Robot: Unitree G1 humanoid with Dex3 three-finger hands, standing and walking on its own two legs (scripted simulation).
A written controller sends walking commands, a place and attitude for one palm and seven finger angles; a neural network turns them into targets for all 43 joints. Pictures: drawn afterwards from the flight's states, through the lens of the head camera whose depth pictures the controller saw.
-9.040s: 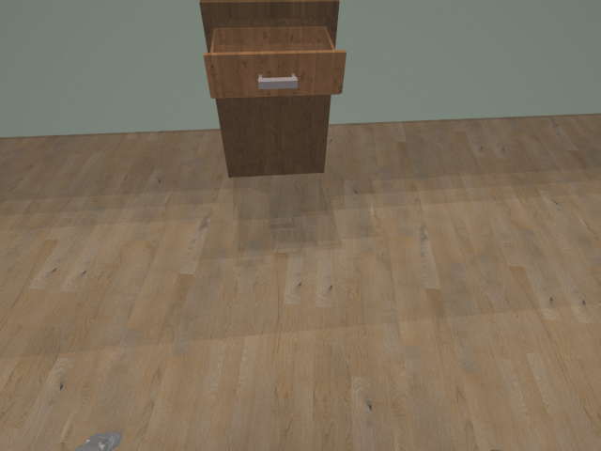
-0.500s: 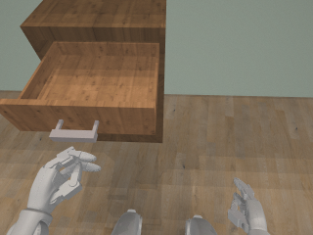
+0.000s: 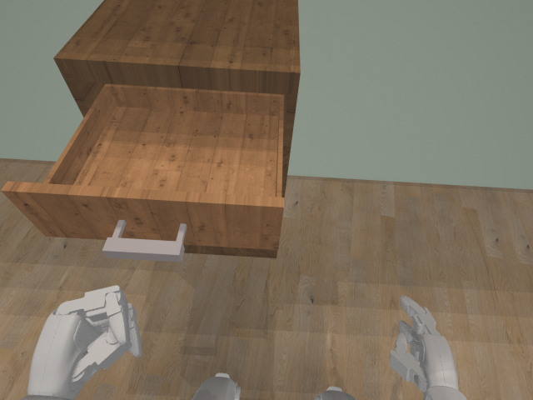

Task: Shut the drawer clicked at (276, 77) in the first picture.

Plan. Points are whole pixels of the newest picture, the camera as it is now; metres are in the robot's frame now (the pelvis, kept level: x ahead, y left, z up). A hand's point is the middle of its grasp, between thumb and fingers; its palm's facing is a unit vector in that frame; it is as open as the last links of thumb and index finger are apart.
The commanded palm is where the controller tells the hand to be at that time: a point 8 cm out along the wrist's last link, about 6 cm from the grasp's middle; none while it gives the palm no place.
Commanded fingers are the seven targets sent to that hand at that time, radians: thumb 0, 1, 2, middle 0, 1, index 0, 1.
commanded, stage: raise the hand and make a fist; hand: left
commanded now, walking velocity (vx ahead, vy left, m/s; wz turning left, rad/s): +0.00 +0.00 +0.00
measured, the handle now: (148, 238) +0.36 +0.24 -0.01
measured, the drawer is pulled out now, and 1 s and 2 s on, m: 0.30 0.30 0.30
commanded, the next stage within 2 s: bring the fist close to the handle in 0.70 s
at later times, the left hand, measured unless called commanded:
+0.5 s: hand (126, 345) +0.17 +0.18 +0.08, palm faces +0.03 -1.00 -0.07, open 3.3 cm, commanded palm +0.13 +0.24 +0.09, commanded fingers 0.00 0.90 0.90 -1.40 -1.60 -1.40 -1.60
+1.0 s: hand (125, 341) +0.18 +0.19 +0.07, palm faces +0.08 -0.99 -0.08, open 3.3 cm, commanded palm +0.15 +0.24 +0.07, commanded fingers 0.00 0.90 0.90 -1.40 -1.60 -1.40 -1.60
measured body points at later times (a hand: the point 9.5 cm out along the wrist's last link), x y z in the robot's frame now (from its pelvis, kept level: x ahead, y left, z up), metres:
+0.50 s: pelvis +0.00 +0.00 +0.01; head +0.04 +0.00 +0.46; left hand +0.17 +0.23 +0.09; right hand +0.19 -0.23 -0.05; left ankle +0.01 +0.12 -0.66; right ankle +0.01 -0.15 -0.66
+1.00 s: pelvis +0.00 -0.02 +0.00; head +0.05 -0.02 +0.45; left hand +0.17 +0.24 +0.08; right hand +0.21 -0.25 -0.06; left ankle +0.01 +0.12 -0.66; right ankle +0.01 -0.15 -0.66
